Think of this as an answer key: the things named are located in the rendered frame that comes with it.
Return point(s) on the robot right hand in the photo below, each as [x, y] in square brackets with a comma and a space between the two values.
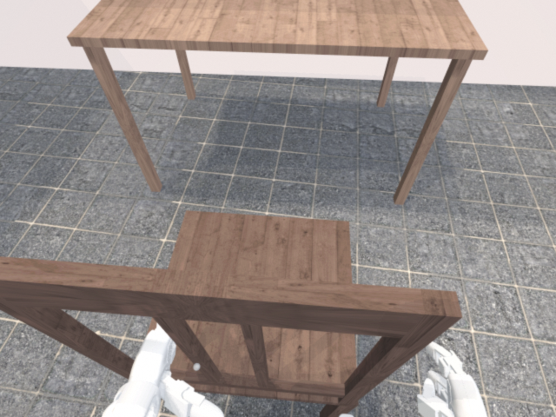
[459, 394]

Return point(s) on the left robot forearm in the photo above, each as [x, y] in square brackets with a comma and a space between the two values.
[135, 399]

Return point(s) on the chair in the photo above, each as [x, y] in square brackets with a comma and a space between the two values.
[265, 305]

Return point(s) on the table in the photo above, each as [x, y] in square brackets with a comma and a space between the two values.
[393, 28]

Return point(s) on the robot left hand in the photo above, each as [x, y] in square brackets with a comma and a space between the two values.
[153, 359]

